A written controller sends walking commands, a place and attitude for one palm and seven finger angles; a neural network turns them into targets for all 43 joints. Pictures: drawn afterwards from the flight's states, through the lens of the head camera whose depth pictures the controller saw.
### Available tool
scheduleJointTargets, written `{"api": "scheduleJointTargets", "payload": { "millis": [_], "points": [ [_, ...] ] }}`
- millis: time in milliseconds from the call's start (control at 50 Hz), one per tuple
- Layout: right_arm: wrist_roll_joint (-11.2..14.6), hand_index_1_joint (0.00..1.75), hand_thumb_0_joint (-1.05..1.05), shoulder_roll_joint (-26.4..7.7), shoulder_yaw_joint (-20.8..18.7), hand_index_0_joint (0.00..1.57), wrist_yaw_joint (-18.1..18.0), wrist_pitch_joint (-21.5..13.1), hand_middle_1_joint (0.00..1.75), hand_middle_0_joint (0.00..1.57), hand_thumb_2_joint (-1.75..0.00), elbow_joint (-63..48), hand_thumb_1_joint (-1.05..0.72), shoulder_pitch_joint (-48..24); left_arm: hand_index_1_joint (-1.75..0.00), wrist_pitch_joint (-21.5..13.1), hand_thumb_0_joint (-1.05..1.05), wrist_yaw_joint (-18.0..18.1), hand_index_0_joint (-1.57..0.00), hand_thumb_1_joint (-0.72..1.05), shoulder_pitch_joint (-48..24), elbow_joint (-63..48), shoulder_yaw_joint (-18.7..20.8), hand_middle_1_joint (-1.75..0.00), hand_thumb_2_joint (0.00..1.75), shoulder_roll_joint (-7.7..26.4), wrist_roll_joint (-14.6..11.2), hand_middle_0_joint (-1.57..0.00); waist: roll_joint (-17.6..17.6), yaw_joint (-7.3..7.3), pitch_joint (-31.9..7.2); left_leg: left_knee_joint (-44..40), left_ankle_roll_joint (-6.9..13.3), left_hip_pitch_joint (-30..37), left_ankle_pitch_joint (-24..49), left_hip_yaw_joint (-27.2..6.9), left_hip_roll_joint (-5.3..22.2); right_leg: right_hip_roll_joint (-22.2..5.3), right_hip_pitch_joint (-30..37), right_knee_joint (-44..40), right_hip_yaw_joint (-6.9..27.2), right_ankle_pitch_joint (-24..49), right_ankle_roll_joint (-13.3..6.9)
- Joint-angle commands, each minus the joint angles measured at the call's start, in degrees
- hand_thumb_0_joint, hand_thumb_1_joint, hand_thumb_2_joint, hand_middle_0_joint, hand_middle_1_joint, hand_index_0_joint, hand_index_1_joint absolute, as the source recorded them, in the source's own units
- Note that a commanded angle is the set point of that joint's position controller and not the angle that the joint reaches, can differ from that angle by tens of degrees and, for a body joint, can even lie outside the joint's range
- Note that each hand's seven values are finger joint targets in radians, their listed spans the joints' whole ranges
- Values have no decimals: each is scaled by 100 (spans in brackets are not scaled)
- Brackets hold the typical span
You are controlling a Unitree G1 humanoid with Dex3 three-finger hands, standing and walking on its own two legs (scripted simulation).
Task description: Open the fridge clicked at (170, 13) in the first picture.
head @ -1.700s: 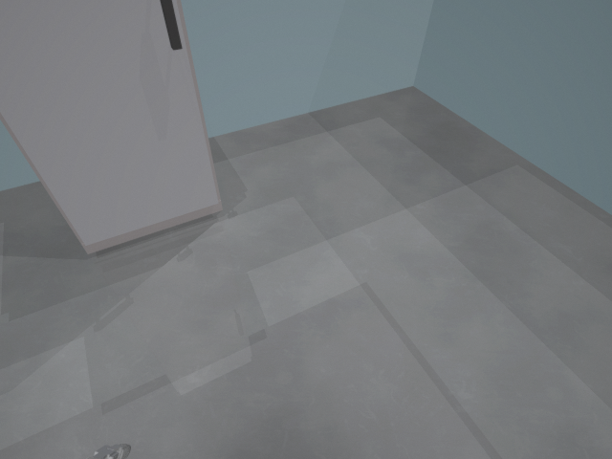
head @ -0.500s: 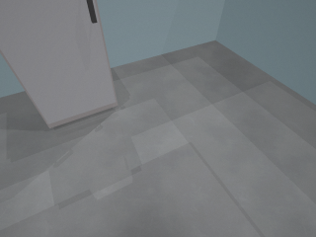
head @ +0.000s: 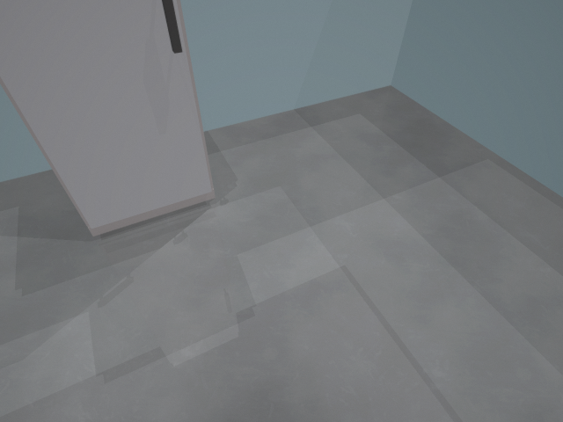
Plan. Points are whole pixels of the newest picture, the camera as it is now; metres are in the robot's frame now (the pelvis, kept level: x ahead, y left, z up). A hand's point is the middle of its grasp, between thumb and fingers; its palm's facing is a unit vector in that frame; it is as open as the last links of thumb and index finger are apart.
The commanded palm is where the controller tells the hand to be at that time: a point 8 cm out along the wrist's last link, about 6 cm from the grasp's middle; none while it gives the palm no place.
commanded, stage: walk to a spot facing it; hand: right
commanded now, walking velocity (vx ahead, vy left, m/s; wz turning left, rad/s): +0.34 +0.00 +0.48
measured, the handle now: (168, 10) +1.22 +0.41 +0.14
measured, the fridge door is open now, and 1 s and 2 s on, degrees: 0 0 0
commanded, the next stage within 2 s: take the last steps up to it in 1.28 s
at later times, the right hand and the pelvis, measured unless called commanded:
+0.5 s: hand out of the picture +0.12 -0.14 -0.17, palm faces -0.14 +0.98 -0.14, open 7.3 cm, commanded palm none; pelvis +0.15 +0.02 +0.00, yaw +11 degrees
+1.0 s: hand (367, 261) +0.51 -0.18 -0.17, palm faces -0.33 +0.93 -0.17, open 7.4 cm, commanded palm none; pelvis +0.37 -0.03 +0.00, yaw +24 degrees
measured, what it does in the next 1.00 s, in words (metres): walks ahead, turning left: right foot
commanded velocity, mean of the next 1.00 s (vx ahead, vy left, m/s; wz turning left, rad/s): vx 0.31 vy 0.00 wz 0.41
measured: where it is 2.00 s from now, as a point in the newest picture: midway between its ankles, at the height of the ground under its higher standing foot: (263, 337)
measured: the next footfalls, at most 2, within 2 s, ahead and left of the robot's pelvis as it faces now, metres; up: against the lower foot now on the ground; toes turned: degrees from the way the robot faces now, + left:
right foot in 0.64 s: +0.38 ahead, -0.07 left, +0.00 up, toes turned +4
left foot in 1.26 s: +0.51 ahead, +0.14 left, +0.00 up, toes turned +40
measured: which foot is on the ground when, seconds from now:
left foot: down 0.00-0.66, up 0.68-1.00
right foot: down 0.00-0.22, up 0.24-0.62, down 0.64-1.00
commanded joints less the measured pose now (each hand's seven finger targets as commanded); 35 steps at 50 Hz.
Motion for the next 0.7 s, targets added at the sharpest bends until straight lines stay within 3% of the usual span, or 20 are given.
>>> {"api": "scheduleJointTargets", "payload": {
  "millis": [0, 40, 80, 120, 160, 180, 200, 220, 240, 280, 340, 380, 460, 540, 580, 600, 620, 640, 660, 680],
  "points": [
    [-28, 30, 0, -677, -272, 20, 88, -35, 30, 20, -90, -501, -90, 168, -30, -81, 0, 76, -20, 90, 332, -396, 294, -30, 90, 945, 33, -20, -183, 115, 892, -103, 326, -1351, -1897, -668, 225, -812, -299, -690, 832, -2204, -343],
    [-14, 30, 0, -395, -282, 20, 126, -116, 30, 20, -90, -634, -90, 204, -30, -166, 0, 114, -20, 90, 678, -406, 385, -30, 90, 1089, 21, -20, -745, 229, 787, 1037, 235, -1831, -1151, -76, -124, -1410, 235, -1135, 1490, -2119, -682],
    [-4, 30, 0, -249, -296, 20, 155, -195, 30, 20, -90, -873, -90, -143, -30, -264, 0, 125, -20, 90, 980, -385, 471, -30, 90, 1090, -8, -20, -975, 372, 601, 1882, 103, -2428, -1311, 258, 119, -2011, 933, -1271, 1748, -943, -1100],
    [1, 30, 0, -147, -330, 20, 168, -267, 30, 20, -90, -945, -90, -162, -30, -317, 0, 146, -20, 90, 1034, -377, 457, -30, 90, 915, 18, -20, -873, 342, 564, 1759, 87, -2321, -1490, 283, 348, -2043, 1047, -842, 1263, 634, -1089],
    [-11, 30, 0, 15, -366, 20, 193, -299, 30, 20, -90, -650, -90, 637, -30, -311, 0, 149, -20, 90, 656, -429, 413, -30, 90, 768, 33, -20, -661, -134, 371, 797, 143, -714, -734, 646, 232, -1558, 135, 111, 225, 981, -628],
    [-32, 30, 0, -166, -430, 20, 169, -335, 30, 20, -90, -361, -90, 1523, -30, -313, 0, 125, -20, 90, 455, -504, 381, -30, 90, 610, 1, -20, 198, -556, 21, 25, 239, 687, -75, 396, 193, -1059, -770, 1560, -356, 910, -327],
    [-80, 30, 0, -872, -604, 20, 44, -419, 30, 20, -90, -96, -90, 2386, -30, -353, 0, 74, -20, 90, 304, -795, 269, -30, 90, 88, -74, -20, 2282, -785, -128, -887, 773, 1844, -1, -2260, 1782, -222, -2694, 3426, -917, -1016, 71],
    [44, 30, 0, -890, -563, 20, -48, -422, 30, 20, -90, 15, -90, 2770, -30, -399, 0, 58, -20, 90, -176, -1027, 254, -30, 90, 180, -24, -20, 1763, -855, -20, -1203, 1132, 1881, 785, -3307, 2210, -135, -3237, 4097, -306, -1668, 39],
    [46, 30, 0, -757, -532, 20, -90, -453, 30, 20, -90, -34, -90, 2472, -30, -426, 0, 58, -20, 90, -95, -940, 309, -30, 90, 237, -34, -20, 1189, -649, 158, -1049, 1356, 1781, 808, -2910, 2159, -409, -3356, 4287, 20, -1217, -22],
    [14, 30, 0, -385, -454, 20, -99, -465, 30, 20, -90, -193, -90, 1899, -30, -409, 0, 26, -20, 90, -183, -822, 328, -30, 90, 71, -3, -20, 319, -408, 634, -1149, 1379, 856, 381, -2499, 1956, -657, -3222, 4311, 56, -703, 32],
    [-38, 30, 0, -112, -370, 20, -118, -514, 30, 20, -90, -254, -90, 1491, -30, -267, 0, -22, -20, 90, 167, -700, 340, -30, 90, -173, 32, -20, 348, -22, 806, -1372, 1191, 58, 625, -1592, 1591, -686, -2798, 3821, -81, -207, 190],
    [-36, 30, 0, -103, -372, 20, -118, -553, 30, 20, -90, -207, -90, 1457, -30, -224, 0, -71, -20, 90, 284, -696, 366, -30, 90, -262, 16, -20, 536, 77, 706, -1440, 1085, 50, 701, -1155, 1337, -653, -2697, 3441, -200, 180, 239],
    [-26, 30, 0, 3, -363, 20, -148, -584, 30, 20, -90, -65, -90, 1644, -30, -263, 0, -128, -20, 90, -129, -922, 356, -30, 90, -350, -2, -20, 666, -35, 676, -1390, 996, 414, 1172, -841, 1182, -590, -2741, 2463, -334, 564, 224],
    [-48, 30, 0, -90, -413, 20, -166, -543, 30, 20, -90, -14, -90, 1576, -30, -376, 0, -143, -20, 90, -357, -1055, 344, -30, 90, -409, -35, -20, 772, -101, 686, -1110, 871, 299, 1539, -753, 1210, -403, -1777, 1321, -471, 441, 77],
    [-31, 30, 0, -137, -459, 20, -160, -530, 30, 20, -90, -38, -90, 1354, -30, -436, 0, -68, -20, 90, 481, -814, 416, -30, 90, -235, -8, -20, 554, 315, 354, -222, 727, 23, 2035, -516, 996, -182, -484, 667, -573, 626, 2],
    [-5, 30, 0, -30, -473, 20, -149, -526, 30, 20, -90, -73, -90, 1325, -30, -468, 0, 7, -20, 90, 1363, -543, 484, -30, 90, 31, 15, -20, 139, 649, -74, 916, 596, -379, 2067, -382, 738, -315, 691, 436, -319, 640, -52],
    [57, 30, 0, 283, -467, 20, -95, -490, 30, 20, -90, -130, -90, 1641, -30, -494, 0, 78, -20, 90, 2139, -365, 649, -30, 90, 684, 113, -20, -1321, 827, -849, 2648, 351, -1419, 367, 169, 104, -1630, 2051, 65, 1345, 163, -399],
    [60, 30, 0, 462, -405, 20, -55, -499, 30, 20, -90, -288, -90, 1668, -30, -459, 0, 97, -20, 90, 2535, -288, 680, -30, 90, 1010, 81, -20, -2254, 780, -1072, 4358, 227, -2230, -1785, 298, -317, -2732, 2177, -1066, 3023, -321, -735],
    [6, 30, 0, 270, -439, 20, -94, -474, 30, 20, -90, -308, -90, 1376, -30, -408, 0, 128, -20, 90, 2011, -348, 604, -30, 90, 719, 47, -20, -1633, 646, -695, 4994, 309, -2332, -1459, -157, 62, -2731, 1418, -1483, 3047, -1198, -641],
    [3, 30, 0, 328, -432, 20, -52, -450, 30, 20, -90, -332, -90, 1086, -30, -422, 0, 144, -20, 90, 1483, -508, 543, -30, 90, 379, 26, -20, -1234, 470, -140, 5256, 271, -2599, -874, -88, 390, -2559, 811, -1504, 2540, -1111, -633]
  ]
}}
